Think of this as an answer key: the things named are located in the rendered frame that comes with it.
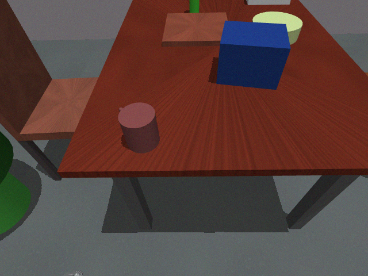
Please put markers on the potted plant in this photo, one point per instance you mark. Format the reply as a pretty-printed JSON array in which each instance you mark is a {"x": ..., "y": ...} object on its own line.
[{"x": 14, "y": 195}]

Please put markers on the table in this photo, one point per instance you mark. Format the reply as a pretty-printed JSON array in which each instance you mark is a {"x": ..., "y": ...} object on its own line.
[{"x": 314, "y": 123}]

